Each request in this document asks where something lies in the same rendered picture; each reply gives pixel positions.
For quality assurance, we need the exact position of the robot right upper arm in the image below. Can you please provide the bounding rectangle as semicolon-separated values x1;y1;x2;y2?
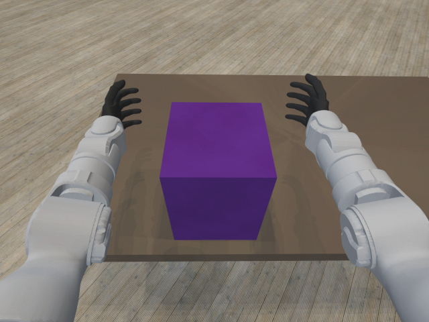
340;197;429;322

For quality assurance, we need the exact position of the robot left hand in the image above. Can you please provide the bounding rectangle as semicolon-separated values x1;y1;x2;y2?
101;80;142;129

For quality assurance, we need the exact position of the right robot forearm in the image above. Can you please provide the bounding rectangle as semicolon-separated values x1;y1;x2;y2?
305;110;429;226

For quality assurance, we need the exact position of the left robot forearm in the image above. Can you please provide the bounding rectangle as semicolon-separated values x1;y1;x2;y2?
25;115;127;257

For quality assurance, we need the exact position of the robot left upper arm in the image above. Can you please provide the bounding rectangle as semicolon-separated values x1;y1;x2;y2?
0;196;112;322

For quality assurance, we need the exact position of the table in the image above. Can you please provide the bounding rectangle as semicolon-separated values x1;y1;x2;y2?
99;74;429;262

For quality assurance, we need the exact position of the carton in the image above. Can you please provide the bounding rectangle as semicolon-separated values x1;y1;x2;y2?
160;102;277;240

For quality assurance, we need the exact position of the robot right hand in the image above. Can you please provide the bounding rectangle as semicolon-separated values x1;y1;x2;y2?
285;73;329;126

